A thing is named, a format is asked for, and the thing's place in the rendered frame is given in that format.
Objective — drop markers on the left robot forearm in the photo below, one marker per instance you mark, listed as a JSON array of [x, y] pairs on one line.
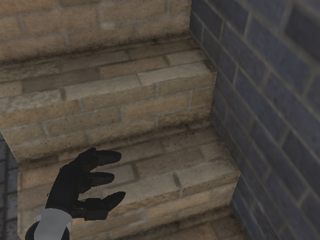
[[50, 224]]

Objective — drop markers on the left robot hand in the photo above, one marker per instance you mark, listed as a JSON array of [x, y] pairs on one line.
[[75, 178]]

